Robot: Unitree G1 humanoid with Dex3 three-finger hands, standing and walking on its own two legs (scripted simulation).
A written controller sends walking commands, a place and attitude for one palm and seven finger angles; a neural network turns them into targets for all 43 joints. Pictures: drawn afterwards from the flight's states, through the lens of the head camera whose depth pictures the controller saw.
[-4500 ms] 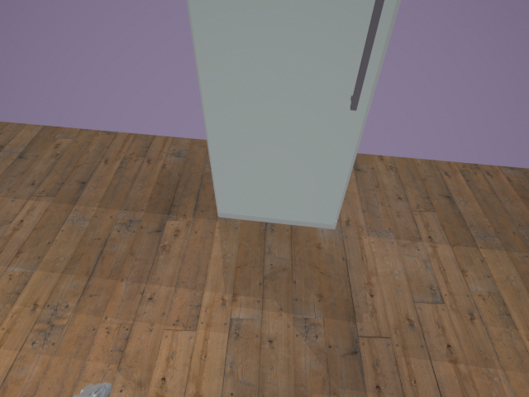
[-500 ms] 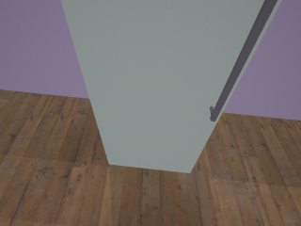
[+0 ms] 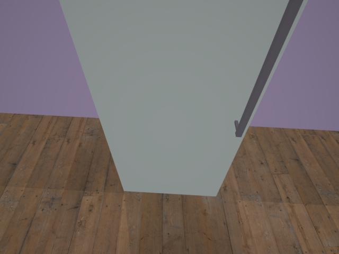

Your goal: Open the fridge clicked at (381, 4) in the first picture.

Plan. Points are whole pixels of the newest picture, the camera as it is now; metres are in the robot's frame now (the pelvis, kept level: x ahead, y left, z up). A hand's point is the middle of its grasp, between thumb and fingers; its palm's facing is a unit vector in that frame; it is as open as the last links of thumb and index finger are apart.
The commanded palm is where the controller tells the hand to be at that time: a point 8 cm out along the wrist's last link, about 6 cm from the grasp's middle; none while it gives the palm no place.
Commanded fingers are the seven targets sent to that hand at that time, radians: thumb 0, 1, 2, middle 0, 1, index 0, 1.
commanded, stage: come to a stop and stand still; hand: right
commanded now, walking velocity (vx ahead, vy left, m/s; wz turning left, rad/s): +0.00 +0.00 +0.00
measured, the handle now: (261, 71) +0.52 -0.20 +0.18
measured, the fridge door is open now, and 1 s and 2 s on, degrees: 0 0 0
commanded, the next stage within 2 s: look again from close up in 0.58 s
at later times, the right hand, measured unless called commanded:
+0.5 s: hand out of the picture +0.03 -0.25 -0.18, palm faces -0.01 +0.97 -0.25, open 7.3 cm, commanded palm none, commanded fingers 0.00 -0.90 -0.90 0.20 0.30 0.20 0.30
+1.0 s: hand out of the picture +0.03 -0.21 -0.18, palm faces -0.01 +0.98 -0.21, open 7.3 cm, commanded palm none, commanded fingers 0.00 -0.90 -0.90 0.20 0.30 0.20 0.30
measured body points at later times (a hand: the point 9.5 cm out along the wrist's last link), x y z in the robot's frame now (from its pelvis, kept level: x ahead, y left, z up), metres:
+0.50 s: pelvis +0.00 -0.06 -0.01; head +0.01 -0.05 +0.44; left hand +0.01 +0.17 -0.17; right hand +0.03 -0.30 -0.16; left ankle -0.03 +0.09 -0.74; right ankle +0.00 -0.15 -0.74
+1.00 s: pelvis +0.01 -0.04 +0.00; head +0.03 -0.04 +0.45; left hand +0.03 +0.19 -0.16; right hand +0.03 -0.27 -0.16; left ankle -0.03 +0.09 -0.74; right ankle +0.00 -0.15 -0.74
